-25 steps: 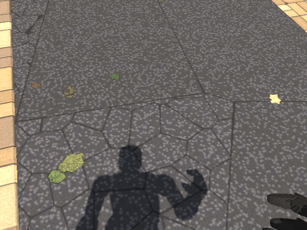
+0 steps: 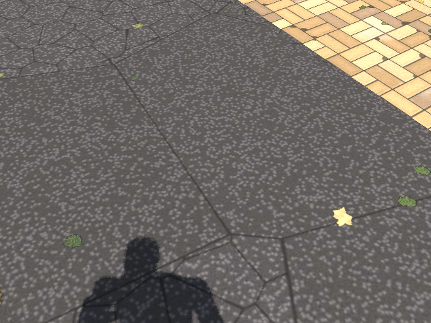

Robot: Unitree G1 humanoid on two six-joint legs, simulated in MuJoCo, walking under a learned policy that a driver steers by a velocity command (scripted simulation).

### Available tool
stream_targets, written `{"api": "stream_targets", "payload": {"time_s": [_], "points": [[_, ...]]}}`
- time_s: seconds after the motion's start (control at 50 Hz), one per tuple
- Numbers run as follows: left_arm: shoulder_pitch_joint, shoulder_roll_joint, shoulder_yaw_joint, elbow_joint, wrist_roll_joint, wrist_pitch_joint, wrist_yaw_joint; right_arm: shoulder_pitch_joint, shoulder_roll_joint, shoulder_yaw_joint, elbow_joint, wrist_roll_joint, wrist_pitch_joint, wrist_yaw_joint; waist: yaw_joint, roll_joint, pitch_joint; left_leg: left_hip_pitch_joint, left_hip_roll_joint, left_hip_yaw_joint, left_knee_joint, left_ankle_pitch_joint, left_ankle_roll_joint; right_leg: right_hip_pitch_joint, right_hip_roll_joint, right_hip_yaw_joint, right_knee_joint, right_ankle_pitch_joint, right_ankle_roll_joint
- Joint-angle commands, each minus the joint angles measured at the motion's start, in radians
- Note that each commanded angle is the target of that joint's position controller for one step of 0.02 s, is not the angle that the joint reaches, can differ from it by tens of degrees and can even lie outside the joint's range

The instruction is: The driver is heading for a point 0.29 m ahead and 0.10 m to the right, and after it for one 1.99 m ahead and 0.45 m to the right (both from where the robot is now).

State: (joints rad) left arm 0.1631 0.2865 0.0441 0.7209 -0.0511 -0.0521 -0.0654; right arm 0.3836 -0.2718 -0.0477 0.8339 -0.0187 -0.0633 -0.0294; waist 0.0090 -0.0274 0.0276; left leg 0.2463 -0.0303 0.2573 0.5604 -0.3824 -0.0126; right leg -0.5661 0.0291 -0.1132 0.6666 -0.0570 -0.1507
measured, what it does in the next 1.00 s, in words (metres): walks ahead, turning right: left foot, then right foot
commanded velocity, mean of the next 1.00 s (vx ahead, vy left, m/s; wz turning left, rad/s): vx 0.31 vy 0.00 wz -0.35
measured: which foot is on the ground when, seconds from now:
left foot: down 0.00-0.00, up 0.02-0.36, down 0.38-0.78, up 0.80-1.00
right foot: down 0.00-0.38, up 0.40-0.74, down 0.76-1.00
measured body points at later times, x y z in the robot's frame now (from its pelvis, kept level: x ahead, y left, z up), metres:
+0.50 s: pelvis +0.37 +0.01 +0.02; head +0.40 -0.02 +0.46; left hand +0.62 +0.21 -0.08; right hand +0.44 -0.31 -0.06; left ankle +0.54 +0.04 -0.70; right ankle +0.21 -0.04 -0.58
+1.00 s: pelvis +0.43 -0.01 +0.04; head +0.46 -0.02 +0.49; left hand +0.68 +0.17 -0.05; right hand +0.42 -0.32 -0.07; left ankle +0.49 +0.10 -0.64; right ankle +0.37 -0.13 -0.70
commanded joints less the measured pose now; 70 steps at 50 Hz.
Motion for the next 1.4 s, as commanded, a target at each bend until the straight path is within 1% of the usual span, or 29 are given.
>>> {"api": "stream_targets", "payload": {"time_s": [0.02, 0.04, 0.06, 0.1, 0.16, 0.2, 0.26, 0.34, 0.38, 0.4, 0.42, 0.44, 0.48, 0.5, 0.54, 0.62, 0.74, 0.78, 0.82, 0.9, 0.98, 1.08, 1.1, 1.12, 1.14, 1.16, 1.2, 1.24, 1.4], "points": [[0.504, 0.206, 0.074, 0.097, 0.040, 0.033, 0.025, -0.188, 0.058, 0.021, -0.196, 0.014, -0.066, 0.044, 0.143, -0.397, -0.095, -0.924, -0.097, -0.194, 1.146, -0.194, -0.010, 0.866, -0.065, 0.405, 0.000, -0.044, -0.198], [0.364, 0.149, 0.048, 0.023, 0.068, 0.002, 0.023, -0.110, 0.034, 0.043, -0.255, 0.053, -0.110, 0.064, 0.057, -0.341, -0.246, -1.112, -0.091, -0.398, 1.204, -0.183, 0.048, 0.909, -0.234, 0.918, -0.284, -0.578, -0.329], [0.358, 0.105, 0.048, -0.008, 0.059, -0.016, 0.019, -0.234, -0.085, 0.022, -0.271, 0.063, -0.131, 0.068, 0.105, -0.113, -0.168, -1.087, -0.040, -0.418, 1.072, -0.075, 0.111, 0.804, -0.240, 0.978, -0.446, -0.693, -0.257], [0.221, 0.123, 0.049, -0.041, 0.050, -0.048, 0.006, -0.259, -0.090, 0.015, -0.274, 0.034, -0.125, 0.051, -0.024, 0.161, -0.012, -0.987, 0.030, -0.422, 0.834, 0.037, 0.101, 0.486, -0.207, 0.907, -0.472, -0.519, -0.216], [0.097, 0.140, 0.052, -0.085, 0.038, -0.048, 0.035, -0.231, -0.143, -0.008, -0.266, 0.000, -0.085, 0.024, -0.097, 0.131, 0.041, -0.831, 0.081, -0.401, 0.617, 0.029, -0.004, 0.243, -0.097, 0.627, -0.428, 0.158, -0.184], [0.114, 0.129, 0.050, -0.074, 0.024, -0.034, 0.068, -0.361, -0.095, 0.003, -0.323, -0.025, -0.073, 0.014, -0.051, 0.107, 0.058, -0.749, 0.033, -0.310, 0.363, 0.148, -0.051, 0.120, 0.007, 0.461, -0.376, 0.439, -0.130], [0.203, 0.149, 0.071, -0.026, 0.016, 0.029, 0.101, -0.424, -0.026, 0.013, -0.352, -0.002, -0.052, 0.015, 0.028, -0.008, -0.076, -0.561, -0.102, -0.264, 0.046, 0.448, -0.068, 0.129, 0.107, 0.414, -0.275, 0.357, 0.007], [0.176, 0.099, 0.073, -0.038, 0.015, 0.060, 0.119, -0.426, -0.097, -0.029, -0.362, 0.031, -0.052, 0.013, 0.016, -0.096, -0.096, -0.495, -0.093, -0.359, -0.159, 0.546, -0.062, 0.259, 0.091, 0.549, -0.099, 0.103, 0.074], [0.125, 0.041, 0.055, -0.080, 0.035, 0.059, 0.115, -0.161, -0.120, -0.042, -0.285, 0.004, -0.062, 0.009, -0.091, -0.046, -0.294, -0.177, 0.070, -0.420, -0.187, 0.763, 0.006, 0.279, 0.134, 0.436, 0.290, -0.055, 0.147], [0.180, -0.057, 0.018, -0.107, 0.081, 0.063, 0.112, -0.113, -0.143, -0.033, -0.283, -0.003, -0.051, 0.007, -0.053, 0.165, -0.381, 0.020, 0.275, -0.648, -0.051, 1.250, 0.047, 0.111, 0.192, 0.338, 0.524, -0.705, 0.161], [0.440, -0.001, 0.022, -0.101, 0.045, 0.061, 0.094, -0.114, -0.159, -0.029, -0.291, -0.045, -0.044, 0.021, 0.069, 0.376, -0.502, 0.129, 0.526, -1.020, -0.035, 1.289, 0.255, -0.013, 0.179, 0.415, 0.809, -0.779, 0.195], [0.456, 0.121, 0.036, -0.079, 0.022, 0.073, 0.078, -0.229, -0.190, -0.047, -0.305, -0.009, -0.034, 0.024, 0.077, 0.313, -0.513, 0.092, 0.571, -1.128, -0.084, 0.773, 0.388, -0.104, 0.077, 0.370, 0.973, -0.620, 0.227], [0.141, 0.180, 0.052, -0.103, 0.033, 0.102, 0.092, -0.309, -0.061, -0.004, -0.340, -0.016, -0.001, 0.004, -0.012, 0.044, -0.308, -0.214, 0.327, -0.830, -0.204, 0.272, 0.266, -0.097, 0.013, 0.265, 0.871, -0.405, 0.239], [0.095, 0.159, 0.047, -0.126, 0.038, 0.114, 0.099, -0.315, -0.070, 0.005, -0.322, -0.009, 0.012, 0.007, 0.000, 0.028, -0.204, -0.366, 0.258, -0.734, -0.230, 0.292, 0.231, -0.049, 0.013, 0.248, 0.788, -0.388, 0.235], [0.075, 0.080, 0.021, -0.139, 0.044, 0.102, 0.095, -0.287, -0.093, -0.005, -0.271, -0.009, 0.018, 0.016, 0.015, 0.063, -0.108, -0.503, 0.167, -0.578, -0.256, 0.411, 0.191, 0.045, 0.003, 0.213, 0.546, -0.405, 0.217], [0.075, 0.043, -0.004, -0.117, 0.057, 0.074, 0.097, -0.254, -0.122, -0.019, -0.218, 0.003, 0.023, 0.028, 0.012, 0.139, -0.207, -0.449, 0.214, -0.532, -0.236, 0.736, 0.252, 0.187, -0.011, 0.179, 0.241, -0.368, 0.209], [0.024, 0.097, 0.016, -0.109, 0.065, 0.091, 0.080, -0.200, -0.152, -0.020, -0.193, 0.035, 0.056, 0.039, 0.022, 0.169, -0.070, -0.701, 0.140, -0.602, -0.295, -0.032, 0.157, 0.451, 0.003, 0.154, -0.182, -0.175, 0.112], [0.049, 0.200, 0.044, -0.111, 0.095, 0.089, 0.093, -0.182, -0.131, -0.020, -0.223, 0.043, 0.045, 0.041, 0.014, -0.027, -0.079, -0.858, 0.045, -0.482, -0.146, -0.112, 0.066, 0.518, -0.215, 0.317, -0.222, -0.216, -0.005], [0.024, 0.179, 0.049, -0.102, 0.108, 0.078, 0.099, -0.212, -0.149, -0.038, -0.241, 0.047, 0.041, 0.032, 0.030, -0.210, -0.072, -0.882, -0.020, -0.289, 0.297, -0.132, -0.009, 0.416, -0.408, 0.488, -0.365, -0.054, -0.118], [-0.127, 0.077, 0.023, -0.137, 0.062, 0.045, 0.113, -0.076, -0.126, -0.056, -0.193, 0.039, 0.106, 0.009, -0.049, -0.105, -0.063, -0.929, 0.055, -0.307, 0.659, -0.058, -0.081, 0.407, -0.330, 0.264, -0.320, 0.229, -0.056], [-0.085, 0.112, 0.047, -0.117, 0.062, 0.065, 0.119, -0.191, -0.057, -0.024, -0.264, 0.044, 0.113, 0.044, 0.008, -0.113, -0.087, -0.831, 0.102, -0.236, 0.369, 0.037, -0.087, 0.445, -0.295, 0.124, -0.287, 0.201, -0.034], [-0.047, 0.166, 0.077, -0.088, 0.030, 0.060, 0.104, -0.140, -0.110, -0.048, -0.284, 0.043, 0.114, 0.071, -0.016, -0.119, -0.117, -0.622, 0.050, -0.142, 0.060, 0.128, -0.004, 0.433, -0.357, 0.070, -0.168, 0.209, 0.013], [-0.016, 0.140, 0.074, -0.070, 0.025, 0.053, 0.097, -0.100, -0.130, -0.063, -0.270, 0.038, 0.117, 0.058, -0.030, -0.074, -0.121, -0.523, 0.023, -0.155, -0.023, 0.220, 0.029, 0.378, -0.327, 0.021, -0.080, 0.126, 0.068], [0.028, 0.106, 0.070, -0.061, 0.044, 0.047, 0.088, -0.040, -0.217, -0.094, -0.262, 0.035, 0.115, 0.039, -0.041, 0.109, -0.125, -0.352, 0.097, -0.327, -0.106, 0.554, 0.095, 0.207, -0.240, -0.059, 0.145, -0.080, 0.154], [-0.041, 0.045, 0.044, -0.148, 0.087, 0.039, 0.085, -0.028, -0.383, -0.128, -0.292, 0.011, 0.104, 0.027, -0.033, 0.450, -0.137, -0.193, 0.369, -0.807, -0.150, 0.861, 0.318, -0.171, -0.054, -0.044, 0.449, -0.602, 0.257], [-0.162, 0.088, 0.051, -0.161, 0.085, 0.032, 0.089, 0.009, -0.313, -0.111, -0.297, -0.014, 0.080, 0.039, -0.127, 0.278, -0.244, -0.173, 0.403, -0.850, -0.186, 0.777, 0.390, -0.213, -0.030, 0.168, 0.601, -0.649, 0.238], [-0.152, 0.094, 0.056, -0.142, 0.057, 0.032, 0.103, -0.096, -0.259, -0.094, -0.297, 0.016, 0.059, 0.029, -0.061, 0.127, -0.169, -0.256, 0.304, -0.707, -0.187, 0.586, 0.292, -0.217, -0.056, 0.218, 0.583, -0.482, 0.195], [-0.100, 0.117, 0.066, -0.113, 0.066, 0.038, 0.113, -0.218, -0.203, -0.070, -0.328, 0.040, 0.080, 0.007, -0.002, 0.130, -0.143, -0.372, 0.248, -0.619, -0.190, 0.543, 0.234, -0.139, -0.061, 0.210, 0.499, -0.353, 0.199], [-0.061, 0.074, 0.039, -0.074, 0.055, 0.050, 0.088, -0.228, -0.189, -0.054, -0.317, 0.012, 0.101, -0.005, -0.028, 0.171, -0.146, -0.487, 0.206, -0.589, -0.177, 0.400, 0.232, 0.078, -0.034, 0.168, 0.187, -0.257, 0.230]]}}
